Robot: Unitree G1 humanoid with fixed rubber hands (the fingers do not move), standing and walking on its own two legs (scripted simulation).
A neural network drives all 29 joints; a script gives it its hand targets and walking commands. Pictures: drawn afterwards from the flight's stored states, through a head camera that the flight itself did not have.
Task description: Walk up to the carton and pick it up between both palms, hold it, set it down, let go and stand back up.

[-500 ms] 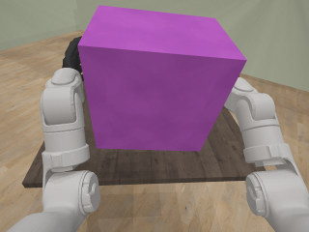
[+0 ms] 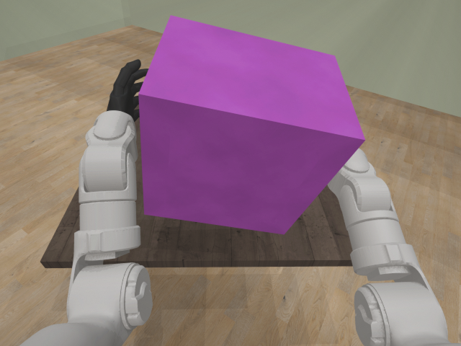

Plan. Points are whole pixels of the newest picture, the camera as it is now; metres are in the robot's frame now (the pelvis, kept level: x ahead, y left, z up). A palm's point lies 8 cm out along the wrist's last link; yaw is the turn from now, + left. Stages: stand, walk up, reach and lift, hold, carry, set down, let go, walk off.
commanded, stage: set down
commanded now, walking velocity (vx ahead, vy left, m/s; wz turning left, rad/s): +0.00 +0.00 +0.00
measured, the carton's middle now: (234, 139) +0.39 +0.00 +0.20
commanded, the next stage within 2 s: none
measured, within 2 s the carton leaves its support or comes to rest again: neither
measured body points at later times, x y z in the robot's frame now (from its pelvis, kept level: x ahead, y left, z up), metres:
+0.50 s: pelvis +0.02 +0.00 +0.00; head -0.01 +0.03 +0.45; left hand +0.42 +0.16 +0.24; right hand +0.40 -0.19 +0.19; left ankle +0.01 +0.11 -0.75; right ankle +0.02 -0.11 -0.75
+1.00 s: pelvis +0.02 +0.01 +0.00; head +0.00 +0.04 +0.45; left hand +0.43 +0.16 +0.22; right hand +0.41 -0.19 +0.17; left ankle +0.01 +0.11 -0.75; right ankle +0.02 -0.11 -0.75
